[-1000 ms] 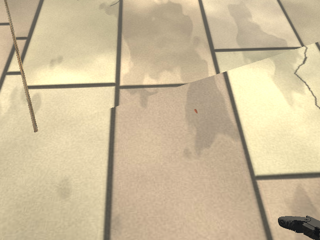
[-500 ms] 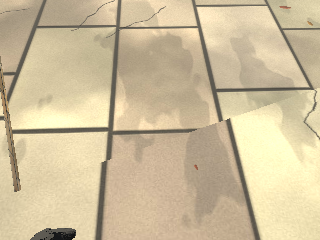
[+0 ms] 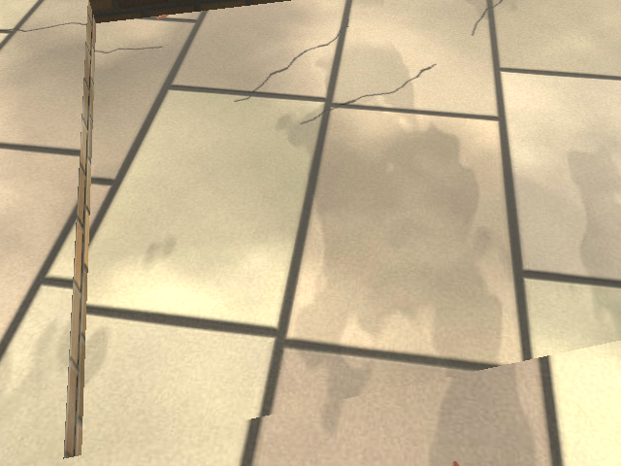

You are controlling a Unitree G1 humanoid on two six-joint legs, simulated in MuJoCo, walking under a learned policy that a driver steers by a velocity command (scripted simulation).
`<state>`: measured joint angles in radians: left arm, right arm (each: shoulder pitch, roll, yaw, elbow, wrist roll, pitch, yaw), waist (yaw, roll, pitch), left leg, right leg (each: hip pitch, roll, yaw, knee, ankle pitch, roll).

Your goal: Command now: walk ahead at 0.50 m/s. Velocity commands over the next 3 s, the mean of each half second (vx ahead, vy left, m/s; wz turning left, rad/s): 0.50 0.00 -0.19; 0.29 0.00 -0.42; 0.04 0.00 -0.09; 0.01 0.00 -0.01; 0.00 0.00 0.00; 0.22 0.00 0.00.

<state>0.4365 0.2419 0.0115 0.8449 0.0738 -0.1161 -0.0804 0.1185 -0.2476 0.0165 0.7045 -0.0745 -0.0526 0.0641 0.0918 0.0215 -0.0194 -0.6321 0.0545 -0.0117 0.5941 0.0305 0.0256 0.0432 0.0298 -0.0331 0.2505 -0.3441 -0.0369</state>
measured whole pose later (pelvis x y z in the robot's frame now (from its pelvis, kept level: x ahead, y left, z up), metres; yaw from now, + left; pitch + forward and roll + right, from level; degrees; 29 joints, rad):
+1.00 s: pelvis +0.53 -0.02 +0.00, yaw -21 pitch +0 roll -2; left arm 0.26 0.26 0.05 0.86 0.01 -0.02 0.01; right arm 0.19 -0.28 -0.04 0.77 -0.03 0.02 -0.02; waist 0.03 0.04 0.05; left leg -0.57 0.06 -0.05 0.94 -0.11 -0.02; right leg -0.26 0.13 0.07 0.46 -0.19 -0.06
